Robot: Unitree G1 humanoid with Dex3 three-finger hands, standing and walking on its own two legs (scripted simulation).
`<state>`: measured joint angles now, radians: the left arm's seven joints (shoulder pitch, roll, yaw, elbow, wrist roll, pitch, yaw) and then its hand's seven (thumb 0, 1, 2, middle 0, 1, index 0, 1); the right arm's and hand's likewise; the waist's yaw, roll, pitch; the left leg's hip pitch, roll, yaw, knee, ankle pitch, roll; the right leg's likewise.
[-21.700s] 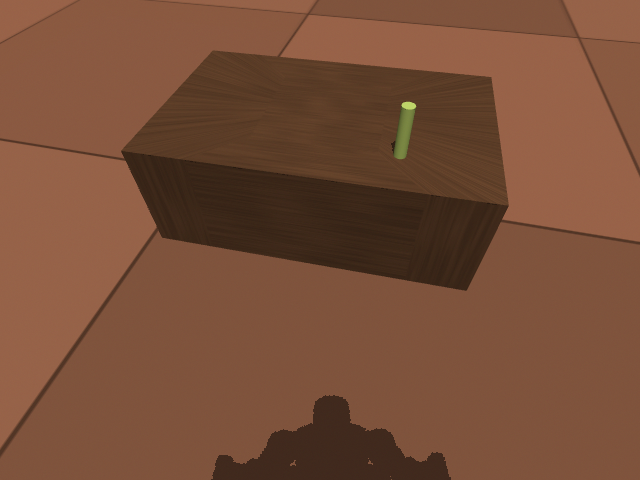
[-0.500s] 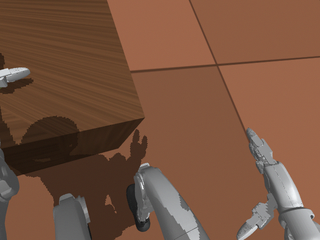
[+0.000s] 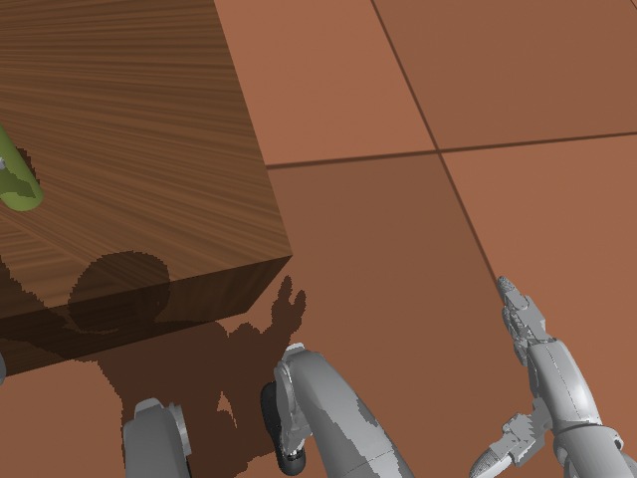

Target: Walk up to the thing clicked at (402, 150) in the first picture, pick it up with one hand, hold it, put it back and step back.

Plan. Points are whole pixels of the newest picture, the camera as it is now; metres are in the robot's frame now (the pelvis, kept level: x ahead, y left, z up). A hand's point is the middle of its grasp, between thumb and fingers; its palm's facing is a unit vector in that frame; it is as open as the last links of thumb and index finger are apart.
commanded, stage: rise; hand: left
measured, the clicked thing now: out of the picture +0.55 +0.22 -0.06
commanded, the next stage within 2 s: home in 0.14 s
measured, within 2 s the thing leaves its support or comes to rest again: neither
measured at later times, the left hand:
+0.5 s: hand out of the picture +0.51 +0.35 +0.11, palm faces +0.41 -0.87 -0.28, open 17.6 cm
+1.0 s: hand out of the picture +0.31 +0.22 +0.07, palm faces +0.21 -0.94 -0.26, open 17.7 cm
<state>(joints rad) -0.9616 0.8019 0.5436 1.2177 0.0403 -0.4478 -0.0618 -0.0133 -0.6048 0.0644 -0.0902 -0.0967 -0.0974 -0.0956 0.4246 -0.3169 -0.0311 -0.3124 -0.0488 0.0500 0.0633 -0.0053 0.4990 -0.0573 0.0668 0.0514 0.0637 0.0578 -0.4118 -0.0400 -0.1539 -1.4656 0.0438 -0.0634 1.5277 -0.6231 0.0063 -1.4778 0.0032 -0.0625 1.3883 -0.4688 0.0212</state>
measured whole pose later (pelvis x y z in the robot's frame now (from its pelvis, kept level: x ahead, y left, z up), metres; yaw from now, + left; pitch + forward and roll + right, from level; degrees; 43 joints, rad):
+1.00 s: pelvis +0.06 +0.00 +0.13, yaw +3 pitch +11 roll -1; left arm 0.09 0.26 0.10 0.40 -0.04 0.04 0.10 -0.01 -0.60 0.01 -0.05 -0.04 -0.05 -0.04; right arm 0.40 -0.21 0.03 0.14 0.06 0.11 -0.06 0.01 -0.88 -0.89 0.20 0.30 0.20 0.30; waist -0.02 0.00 -0.13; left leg -0.61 0.02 0.00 0.90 -0.49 0.01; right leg -0.66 -0.02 -0.02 0.86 -0.39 0.02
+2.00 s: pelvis +0.03 -0.01 +0.12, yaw +3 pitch +8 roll +0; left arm 0.43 0.20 -0.01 0.11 -0.03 0.07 0.10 -0.01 -0.56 0.05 -0.05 -0.05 -0.05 -0.05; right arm 0.45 -0.19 0.02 0.13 0.04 0.03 -0.10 0.02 -0.90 -0.90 0.20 0.30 0.20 0.31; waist 0.01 0.00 -0.12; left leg -0.60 0.00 0.00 0.94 -0.47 0.00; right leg -0.66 -0.04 -0.01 0.92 -0.39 0.02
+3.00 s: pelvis +0.05 -0.01 +0.12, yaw +4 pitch +8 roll -2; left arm 0.47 0.20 -0.01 0.01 -0.01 0.20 0.14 -0.01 -0.56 0.04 -0.05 -0.05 -0.05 -0.05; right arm 0.31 -0.21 0.02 0.48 0.02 -0.09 -0.14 0.02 -0.90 -0.90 0.20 0.30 0.20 0.31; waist -0.02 0.03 -0.11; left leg -0.59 0.02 -0.03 0.96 -0.50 -0.01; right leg -0.62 -0.02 -0.05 0.90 -0.41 0.01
